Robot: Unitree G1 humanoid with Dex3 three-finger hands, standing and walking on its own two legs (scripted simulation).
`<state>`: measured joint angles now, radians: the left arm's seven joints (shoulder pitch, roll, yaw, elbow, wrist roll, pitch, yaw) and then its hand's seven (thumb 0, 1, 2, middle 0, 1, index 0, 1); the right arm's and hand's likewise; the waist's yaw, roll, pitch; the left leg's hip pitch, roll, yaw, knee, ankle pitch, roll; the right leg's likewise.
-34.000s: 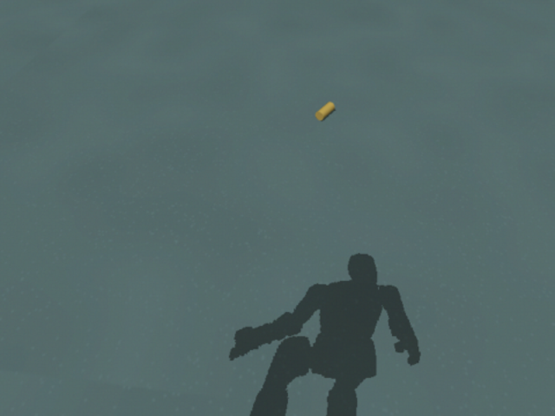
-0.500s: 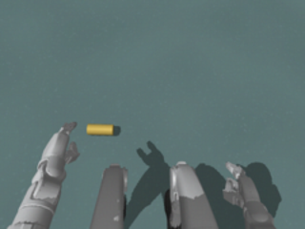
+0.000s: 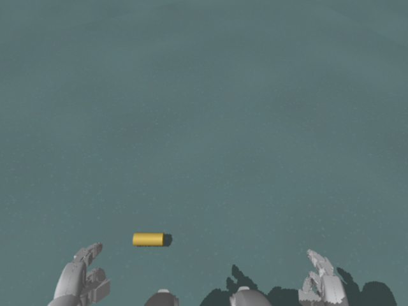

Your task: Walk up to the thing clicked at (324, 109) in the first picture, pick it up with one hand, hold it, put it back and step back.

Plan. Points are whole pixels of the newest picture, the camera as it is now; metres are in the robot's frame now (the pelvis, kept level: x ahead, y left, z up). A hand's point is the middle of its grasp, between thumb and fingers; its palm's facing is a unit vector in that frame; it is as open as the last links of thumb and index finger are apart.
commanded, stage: home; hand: left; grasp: from above
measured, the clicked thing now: (148, 239) +0.46 +0.22 -0.67
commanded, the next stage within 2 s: none
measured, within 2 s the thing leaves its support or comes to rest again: neither
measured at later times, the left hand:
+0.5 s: hand (102, 289) +0.17 +0.18 -0.04, palm faces +0.06 -0.98 -0.20, open 7.4 cm
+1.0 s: hand (104, 291) +0.17 +0.18 -0.04, palm faces +0.06 -0.98 -0.20, open 7.4 cm
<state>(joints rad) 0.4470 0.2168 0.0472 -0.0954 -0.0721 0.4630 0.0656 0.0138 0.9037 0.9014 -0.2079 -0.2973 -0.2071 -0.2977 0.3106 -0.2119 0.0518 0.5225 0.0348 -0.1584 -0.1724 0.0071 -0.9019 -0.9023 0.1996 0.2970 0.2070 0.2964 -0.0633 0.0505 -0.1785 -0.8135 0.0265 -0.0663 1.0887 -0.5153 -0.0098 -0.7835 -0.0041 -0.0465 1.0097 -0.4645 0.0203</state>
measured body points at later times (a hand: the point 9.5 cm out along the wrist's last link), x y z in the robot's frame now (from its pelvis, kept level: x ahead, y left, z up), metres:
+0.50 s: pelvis +0.01 +0.00 +0.01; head +0.04 +0.01 +0.46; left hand +0.16 +0.23 -0.02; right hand +0.19 -0.24 -0.05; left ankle +0.01 +0.12 -0.67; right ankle +0.02 -0.14 -0.67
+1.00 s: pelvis +0.01 +0.00 +0.01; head +0.03 +0.00 +0.46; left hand +0.16 +0.23 -0.02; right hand +0.17 -0.25 -0.05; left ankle +0.01 +0.12 -0.67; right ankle +0.02 -0.14 -0.67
